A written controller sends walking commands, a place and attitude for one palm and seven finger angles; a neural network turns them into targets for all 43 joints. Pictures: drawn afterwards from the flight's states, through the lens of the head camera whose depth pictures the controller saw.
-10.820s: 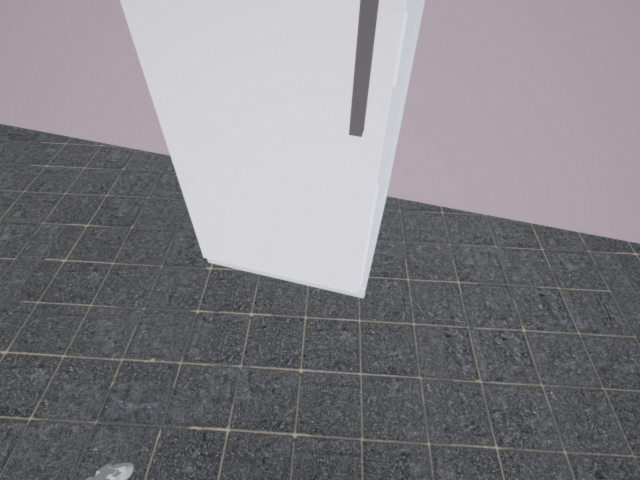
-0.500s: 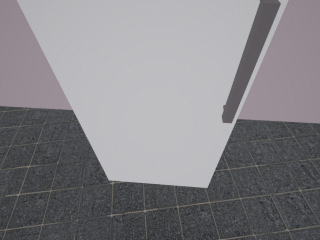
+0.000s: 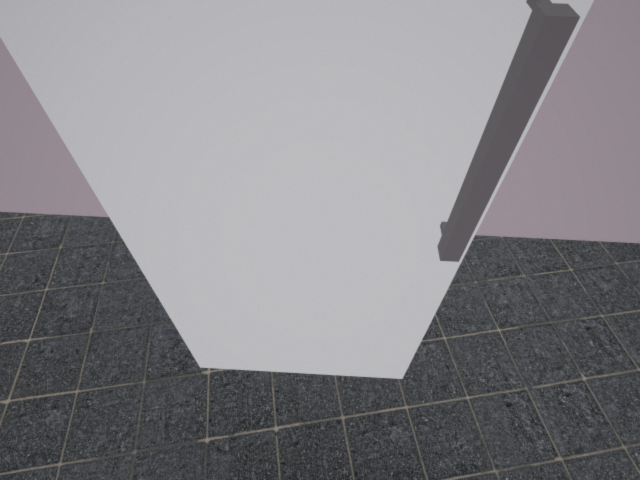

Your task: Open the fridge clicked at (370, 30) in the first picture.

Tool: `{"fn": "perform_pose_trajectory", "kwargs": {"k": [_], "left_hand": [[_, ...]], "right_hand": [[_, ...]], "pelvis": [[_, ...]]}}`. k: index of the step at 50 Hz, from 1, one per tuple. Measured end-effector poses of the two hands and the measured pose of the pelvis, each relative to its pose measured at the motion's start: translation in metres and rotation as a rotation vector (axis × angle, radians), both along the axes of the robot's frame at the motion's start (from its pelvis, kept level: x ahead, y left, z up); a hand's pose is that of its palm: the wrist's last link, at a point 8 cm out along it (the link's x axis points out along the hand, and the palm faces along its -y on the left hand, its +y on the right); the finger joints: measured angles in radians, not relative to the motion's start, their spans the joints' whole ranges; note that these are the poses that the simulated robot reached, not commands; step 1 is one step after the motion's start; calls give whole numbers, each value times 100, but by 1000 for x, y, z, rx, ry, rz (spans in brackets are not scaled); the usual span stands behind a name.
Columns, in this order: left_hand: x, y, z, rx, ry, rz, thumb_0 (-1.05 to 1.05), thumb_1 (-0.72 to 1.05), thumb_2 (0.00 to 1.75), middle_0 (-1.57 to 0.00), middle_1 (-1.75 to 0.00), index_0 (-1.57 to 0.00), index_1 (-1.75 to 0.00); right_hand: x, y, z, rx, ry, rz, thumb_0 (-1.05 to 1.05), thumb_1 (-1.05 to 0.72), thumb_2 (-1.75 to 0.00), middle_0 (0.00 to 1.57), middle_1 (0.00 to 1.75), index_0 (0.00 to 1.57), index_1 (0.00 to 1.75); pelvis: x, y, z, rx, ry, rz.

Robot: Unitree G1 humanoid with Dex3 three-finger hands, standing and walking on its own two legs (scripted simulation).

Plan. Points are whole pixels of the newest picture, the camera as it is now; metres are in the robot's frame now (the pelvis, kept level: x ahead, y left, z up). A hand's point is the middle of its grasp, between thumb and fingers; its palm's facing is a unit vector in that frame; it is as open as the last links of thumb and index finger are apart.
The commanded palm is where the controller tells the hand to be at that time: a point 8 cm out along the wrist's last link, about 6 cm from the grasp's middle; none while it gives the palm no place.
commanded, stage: come to a stop and stand still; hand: right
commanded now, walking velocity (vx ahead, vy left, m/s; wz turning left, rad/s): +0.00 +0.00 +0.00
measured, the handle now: (482, 154) +0.45 -0.17 +0.18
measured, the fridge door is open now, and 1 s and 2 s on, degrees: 0 0 0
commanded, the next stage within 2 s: look again from close up in 1.06 s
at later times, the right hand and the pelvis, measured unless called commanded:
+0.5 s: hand out of the picture +0.01 -0.19 -0.16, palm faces +0.01 +0.98 -0.21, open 7.4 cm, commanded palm none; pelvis -0.02 -0.01 +0.00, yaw +1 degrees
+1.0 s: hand out of the picture -0.01 -0.19 -0.17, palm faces +0.01 +0.98 -0.17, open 7.4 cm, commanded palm none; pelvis -0.01 -0.02 +0.01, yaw +1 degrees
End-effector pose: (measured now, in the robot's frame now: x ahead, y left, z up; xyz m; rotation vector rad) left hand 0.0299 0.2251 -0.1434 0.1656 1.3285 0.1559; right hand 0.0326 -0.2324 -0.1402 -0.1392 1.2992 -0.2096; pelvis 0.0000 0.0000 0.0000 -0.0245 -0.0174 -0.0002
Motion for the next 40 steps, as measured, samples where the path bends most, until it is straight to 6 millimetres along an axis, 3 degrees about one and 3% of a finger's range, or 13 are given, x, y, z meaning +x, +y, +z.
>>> {"fn": "perform_pose_trajectory", "kwargs": {"k": [7,14,19,32,40], "left_hand": [[25,4,6,-19,-88,-12,1,93,90,-20,-30,-19,-30],[17,9,8,-25,-88,-14,0,94,90,-20,-30,-20,-30],[1,7,5,-21,-100,8,0,93,90,-20,-30,-20,-30],[-73,-29,3,-64,53,25,0,92,90,-20,-30,-20,-30],[-88,-42,3,-78,113,42,0,91,90,-20,-30,-20,-30]], "right_hand": [[-20,8,6,4,36,23,0,-92,-90,20,30,20,30],[-37,16,8,6,48,28,0,-92,-90,20,30,20,30],[-44,12,5,13,31,50,0,-91,-90,20,30,20,30],[-27,-15,12,0,-12,76,0,-90,-90,20,30,20,30],[-35,-14,9,15,38,67,0,-91,-90,20,30,20,30]], "pelvis": [[-3,5,5,1,6,9],[-8,8,7,17,4,11],[-13,0,3,30,-10,11],[-20,-17,8,16,-8,15],[-16,-22,9,16,-5,18]]}}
